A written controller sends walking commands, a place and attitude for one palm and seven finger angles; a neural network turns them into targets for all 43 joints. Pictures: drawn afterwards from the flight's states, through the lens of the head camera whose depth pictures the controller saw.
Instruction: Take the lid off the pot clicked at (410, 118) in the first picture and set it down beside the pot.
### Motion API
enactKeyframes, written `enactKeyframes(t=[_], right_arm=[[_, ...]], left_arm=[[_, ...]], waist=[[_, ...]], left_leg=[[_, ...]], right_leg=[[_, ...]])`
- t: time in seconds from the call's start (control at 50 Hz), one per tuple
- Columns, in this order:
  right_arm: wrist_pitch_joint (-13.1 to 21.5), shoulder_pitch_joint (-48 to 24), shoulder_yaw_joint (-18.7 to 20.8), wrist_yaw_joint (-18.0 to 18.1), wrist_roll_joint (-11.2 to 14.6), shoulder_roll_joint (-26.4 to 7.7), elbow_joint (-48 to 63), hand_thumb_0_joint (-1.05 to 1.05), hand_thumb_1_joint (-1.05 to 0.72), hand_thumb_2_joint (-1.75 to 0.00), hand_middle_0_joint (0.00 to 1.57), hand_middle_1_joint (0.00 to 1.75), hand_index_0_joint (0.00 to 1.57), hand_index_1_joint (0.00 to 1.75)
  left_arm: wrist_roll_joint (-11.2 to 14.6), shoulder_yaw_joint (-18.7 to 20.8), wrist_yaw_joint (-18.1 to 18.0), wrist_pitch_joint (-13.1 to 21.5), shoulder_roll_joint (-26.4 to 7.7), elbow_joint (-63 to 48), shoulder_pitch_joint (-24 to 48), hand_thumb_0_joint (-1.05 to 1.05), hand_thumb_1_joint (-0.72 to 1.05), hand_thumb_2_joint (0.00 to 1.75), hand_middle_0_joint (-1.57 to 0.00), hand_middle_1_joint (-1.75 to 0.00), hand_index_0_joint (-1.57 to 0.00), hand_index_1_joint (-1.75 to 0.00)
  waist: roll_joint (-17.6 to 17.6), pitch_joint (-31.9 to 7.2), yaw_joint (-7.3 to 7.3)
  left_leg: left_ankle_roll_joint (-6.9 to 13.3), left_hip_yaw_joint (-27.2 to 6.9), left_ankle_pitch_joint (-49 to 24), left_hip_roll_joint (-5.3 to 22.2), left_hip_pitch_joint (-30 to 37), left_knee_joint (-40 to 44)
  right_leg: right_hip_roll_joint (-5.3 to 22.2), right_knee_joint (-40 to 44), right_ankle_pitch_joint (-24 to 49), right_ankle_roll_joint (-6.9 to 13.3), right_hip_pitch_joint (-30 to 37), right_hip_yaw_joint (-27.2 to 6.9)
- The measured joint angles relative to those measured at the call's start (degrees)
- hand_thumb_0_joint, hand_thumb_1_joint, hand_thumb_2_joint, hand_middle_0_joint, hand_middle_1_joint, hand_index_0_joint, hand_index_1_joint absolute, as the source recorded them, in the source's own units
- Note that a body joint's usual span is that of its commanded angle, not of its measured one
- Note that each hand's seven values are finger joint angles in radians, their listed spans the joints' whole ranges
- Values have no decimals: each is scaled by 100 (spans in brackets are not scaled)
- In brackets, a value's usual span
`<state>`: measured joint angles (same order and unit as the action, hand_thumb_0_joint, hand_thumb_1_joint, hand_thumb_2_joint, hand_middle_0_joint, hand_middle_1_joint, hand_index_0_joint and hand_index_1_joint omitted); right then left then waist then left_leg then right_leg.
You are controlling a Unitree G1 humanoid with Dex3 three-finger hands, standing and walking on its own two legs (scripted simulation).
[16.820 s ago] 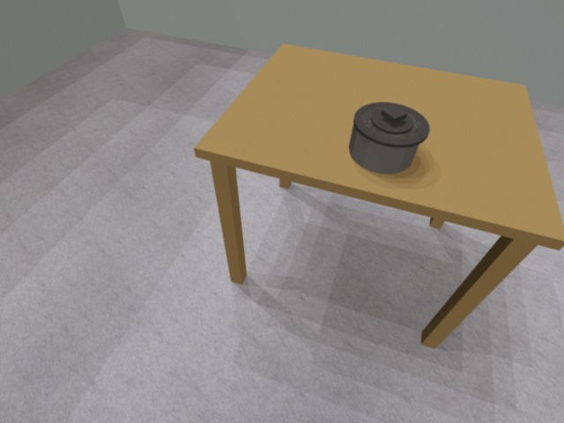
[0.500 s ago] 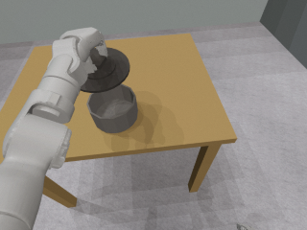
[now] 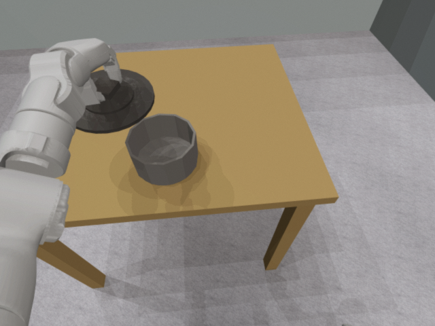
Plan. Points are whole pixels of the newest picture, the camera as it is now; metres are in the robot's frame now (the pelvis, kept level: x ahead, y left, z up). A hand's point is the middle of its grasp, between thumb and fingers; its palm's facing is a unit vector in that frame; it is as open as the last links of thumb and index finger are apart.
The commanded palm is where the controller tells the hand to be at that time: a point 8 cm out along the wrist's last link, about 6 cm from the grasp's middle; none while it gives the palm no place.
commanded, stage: move the lid sideways beside the pot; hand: left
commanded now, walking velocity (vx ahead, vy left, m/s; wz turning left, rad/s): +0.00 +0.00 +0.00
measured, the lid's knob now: (104, 88) +0.52 +0.21 +0.16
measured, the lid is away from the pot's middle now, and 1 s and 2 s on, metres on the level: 0.08 0.19 0.22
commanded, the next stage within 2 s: lower the lid onto the table in 1.34 s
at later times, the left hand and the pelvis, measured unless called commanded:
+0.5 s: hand (57, 96) +0.46 +0.26 +0.19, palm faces -0.30 -0.09 -0.95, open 7.7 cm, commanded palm +0.46 +0.27 +0.26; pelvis -0.01 +0.00 +0.00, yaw +1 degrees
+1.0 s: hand (27, 104) +0.45 +0.31 +0.18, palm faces -0.35 -0.10 -0.93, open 7.7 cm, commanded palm +0.48 +0.33 +0.26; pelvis +0.00 +0.01 +0.00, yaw +0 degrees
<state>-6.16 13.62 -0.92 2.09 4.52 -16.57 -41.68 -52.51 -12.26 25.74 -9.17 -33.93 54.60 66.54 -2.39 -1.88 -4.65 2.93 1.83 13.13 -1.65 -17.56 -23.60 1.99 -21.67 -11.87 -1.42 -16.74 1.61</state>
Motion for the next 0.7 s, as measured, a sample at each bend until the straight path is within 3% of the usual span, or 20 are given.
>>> enactKeyframes(t=[0.36, 0.7], right_arm=[[-177, -98, -47, -77, 39, 37, 110, 1, -90, -90, 20, 30, 20, 30], [-205, -34, -78, 48, 113, -52, 89, 0, -90, -90, 20, 30, 20, 30]], left_arm=[[27, 221, 156, 279, -329, -149, -231, 1, 34, 82, -84, -112, -54, -88], [14, 361, 298, 650, -849, 88, -282, 1, 34, 82, -84, -112, -54, -88]], waist=[[-45, 25, 83], [17, 106, 83]], left_leg=[[41, -38, 6, -35, -5, -63], [33, -58, 4, 13, -31, -135]], right_leg=[[33, 21, 23, -30, 52, 38], [-17, 70, 89, -16, 84, 56]])
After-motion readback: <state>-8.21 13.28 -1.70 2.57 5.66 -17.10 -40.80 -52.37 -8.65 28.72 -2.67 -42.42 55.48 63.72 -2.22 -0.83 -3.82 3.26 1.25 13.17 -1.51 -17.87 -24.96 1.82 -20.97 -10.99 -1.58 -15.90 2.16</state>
